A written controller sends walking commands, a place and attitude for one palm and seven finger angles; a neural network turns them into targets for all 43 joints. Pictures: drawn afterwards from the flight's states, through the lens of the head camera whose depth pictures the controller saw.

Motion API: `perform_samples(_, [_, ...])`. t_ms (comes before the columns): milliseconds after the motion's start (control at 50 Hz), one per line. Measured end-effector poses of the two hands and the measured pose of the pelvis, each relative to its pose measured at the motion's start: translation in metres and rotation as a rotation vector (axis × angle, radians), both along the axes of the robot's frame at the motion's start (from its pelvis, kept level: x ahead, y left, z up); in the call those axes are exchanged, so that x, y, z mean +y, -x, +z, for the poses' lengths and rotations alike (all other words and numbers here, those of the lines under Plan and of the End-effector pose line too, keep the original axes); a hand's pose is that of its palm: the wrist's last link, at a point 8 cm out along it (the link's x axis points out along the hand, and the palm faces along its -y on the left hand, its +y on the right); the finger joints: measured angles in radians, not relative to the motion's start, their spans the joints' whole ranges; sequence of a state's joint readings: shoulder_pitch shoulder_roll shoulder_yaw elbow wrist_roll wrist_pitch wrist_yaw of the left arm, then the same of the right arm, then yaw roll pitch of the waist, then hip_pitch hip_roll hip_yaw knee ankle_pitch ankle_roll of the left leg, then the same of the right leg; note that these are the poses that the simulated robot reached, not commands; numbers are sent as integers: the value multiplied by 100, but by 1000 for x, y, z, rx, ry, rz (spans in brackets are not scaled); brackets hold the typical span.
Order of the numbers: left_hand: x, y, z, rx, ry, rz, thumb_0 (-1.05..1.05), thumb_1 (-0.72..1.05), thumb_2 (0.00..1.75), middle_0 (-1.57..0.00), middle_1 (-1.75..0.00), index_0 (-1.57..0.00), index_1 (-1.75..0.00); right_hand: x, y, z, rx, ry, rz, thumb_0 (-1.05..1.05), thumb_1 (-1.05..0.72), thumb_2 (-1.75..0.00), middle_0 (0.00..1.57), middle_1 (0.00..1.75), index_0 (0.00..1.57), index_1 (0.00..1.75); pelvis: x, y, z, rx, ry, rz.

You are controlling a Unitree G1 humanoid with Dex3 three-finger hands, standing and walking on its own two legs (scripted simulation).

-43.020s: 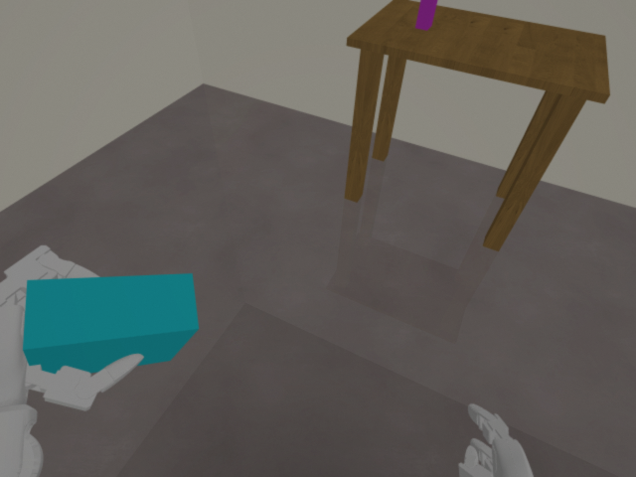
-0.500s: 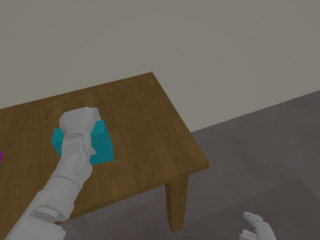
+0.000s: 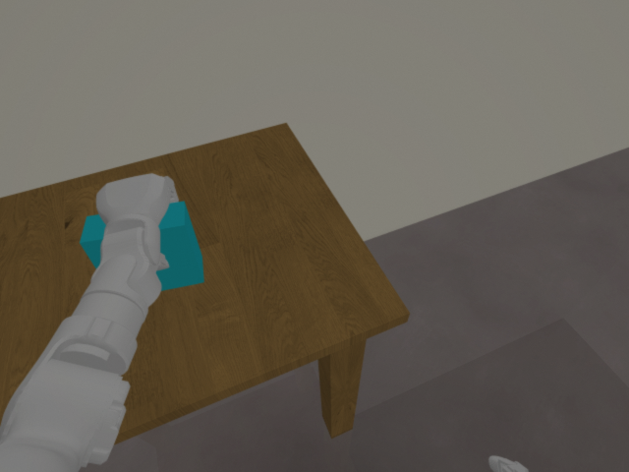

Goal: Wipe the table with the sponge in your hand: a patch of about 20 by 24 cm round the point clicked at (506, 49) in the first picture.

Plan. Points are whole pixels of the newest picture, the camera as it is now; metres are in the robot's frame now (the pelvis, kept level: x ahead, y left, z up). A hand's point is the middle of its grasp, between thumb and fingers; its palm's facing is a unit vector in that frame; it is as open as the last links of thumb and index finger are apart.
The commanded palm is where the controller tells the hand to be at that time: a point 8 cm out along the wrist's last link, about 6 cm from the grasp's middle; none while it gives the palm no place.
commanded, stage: wipe forward along the middle lane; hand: left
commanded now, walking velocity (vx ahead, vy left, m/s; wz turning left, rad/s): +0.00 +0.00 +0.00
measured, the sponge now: (153, 261) +0.40 +0.27 +0.02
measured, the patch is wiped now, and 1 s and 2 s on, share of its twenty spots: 1.00 1.00 1.00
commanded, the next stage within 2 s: slide back across to the first lane in 0.32 s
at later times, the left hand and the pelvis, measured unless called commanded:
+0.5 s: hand (145, 207) +0.46 +0.28 +0.08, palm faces -0.08 -0.04 -1.00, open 9.7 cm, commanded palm +0.43 +0.29 +0.12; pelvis +0.01 +0.01 +0.00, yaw +0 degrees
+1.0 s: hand (96, 219) +0.43 +0.34 +0.08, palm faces -0.09 -0.03 -1.00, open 9.7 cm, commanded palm +0.41 +0.34 +0.14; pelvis +0.03 +0.02 +0.00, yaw +0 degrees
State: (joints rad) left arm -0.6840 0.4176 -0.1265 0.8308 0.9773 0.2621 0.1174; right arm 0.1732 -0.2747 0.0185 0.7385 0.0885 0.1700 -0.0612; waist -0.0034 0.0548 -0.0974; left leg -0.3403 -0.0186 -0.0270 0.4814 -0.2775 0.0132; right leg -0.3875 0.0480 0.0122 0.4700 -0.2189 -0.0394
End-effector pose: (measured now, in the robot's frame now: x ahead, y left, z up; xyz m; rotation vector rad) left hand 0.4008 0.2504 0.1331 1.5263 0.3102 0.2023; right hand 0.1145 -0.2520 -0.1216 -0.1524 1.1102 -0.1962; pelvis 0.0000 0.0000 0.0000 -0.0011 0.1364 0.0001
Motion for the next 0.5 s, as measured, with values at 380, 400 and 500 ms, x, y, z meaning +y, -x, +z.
perform_samples(380, [16, -37, 1, 11, -22, 2, 1, -53, 107, -79, -136, -82, -134, 5, 8, 0, 54, 16, -19, 1, -90, -90, 20, 30, 21, 30, 11, -7, -1, 48, 9, 4])
perform_samples(400, [17, -38, 1, 12, -18, 4, 1, -53, 107, -79, -136, -82, -134, 5, 9, 0, 59, 17, -22, 1, -90, -90, 20, 30, 21, 30, 11, -7, -1, 51, 10, 3])
perform_samples(500, [23, -43, -1, 13, -1, 7, 1, -53, 107, -79, -136, -82, -135, 5, 20, -1, 90, 19, -42, 1, -90, -90, 20, 30, 21, 30, 14, -10, -1, 59, 12, -4])
